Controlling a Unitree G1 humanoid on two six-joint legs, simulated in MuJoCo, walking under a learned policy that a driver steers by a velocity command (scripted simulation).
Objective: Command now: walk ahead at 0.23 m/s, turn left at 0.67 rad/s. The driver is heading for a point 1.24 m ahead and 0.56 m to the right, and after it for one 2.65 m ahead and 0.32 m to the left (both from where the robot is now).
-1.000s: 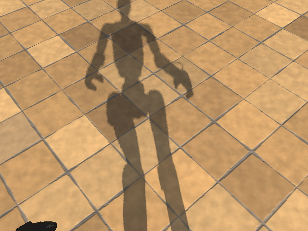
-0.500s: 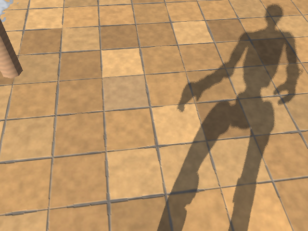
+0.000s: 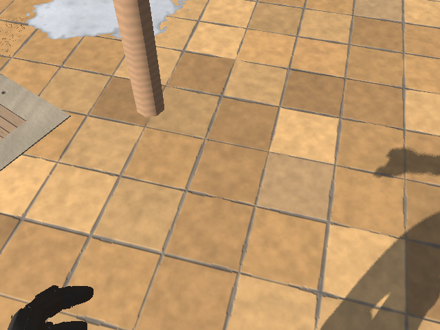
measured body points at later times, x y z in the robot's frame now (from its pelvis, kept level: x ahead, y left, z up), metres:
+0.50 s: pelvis +0.11 -0.01 +0.02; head +0.16 -0.01 +0.46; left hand +0.28 +0.26 -0.09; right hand +0.24 -0.30 -0.07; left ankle +0.13 +0.11 -0.72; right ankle +0.10 -0.14 -0.66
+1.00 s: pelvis +0.15 -0.06 +0.02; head +0.18 -0.11 +0.46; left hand +0.48 +0.07 -0.05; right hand +0.13 -0.40 -0.08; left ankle +0.30 +0.03 -0.68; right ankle +0.11 -0.14 -0.72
